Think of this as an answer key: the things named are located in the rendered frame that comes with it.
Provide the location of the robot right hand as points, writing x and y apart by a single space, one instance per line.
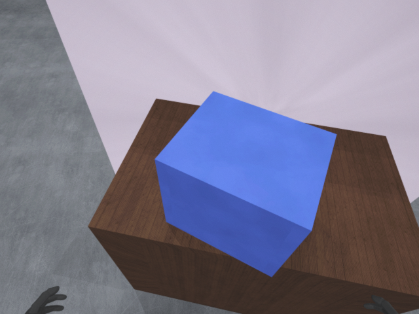
380 305

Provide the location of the pedestal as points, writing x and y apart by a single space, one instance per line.
364 241

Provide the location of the robot left hand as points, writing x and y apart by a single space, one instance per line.
38 307

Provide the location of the carton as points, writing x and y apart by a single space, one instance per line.
245 180

